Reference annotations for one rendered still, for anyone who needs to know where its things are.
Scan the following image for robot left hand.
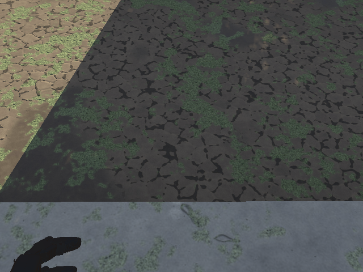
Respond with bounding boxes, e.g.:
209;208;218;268
10;236;81;272

